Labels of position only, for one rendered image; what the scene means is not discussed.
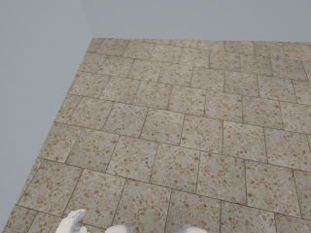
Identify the left robot hand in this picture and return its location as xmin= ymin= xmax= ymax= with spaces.
xmin=55 ymin=209 xmax=89 ymax=233

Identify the robot left thigh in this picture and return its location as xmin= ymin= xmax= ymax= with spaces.
xmin=105 ymin=223 xmax=132 ymax=233

